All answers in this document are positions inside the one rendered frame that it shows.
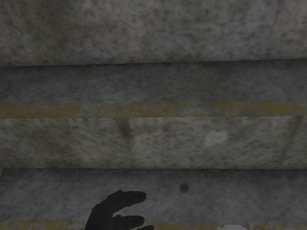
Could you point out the left robot hand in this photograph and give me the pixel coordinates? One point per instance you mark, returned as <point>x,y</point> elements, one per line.
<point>101,217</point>

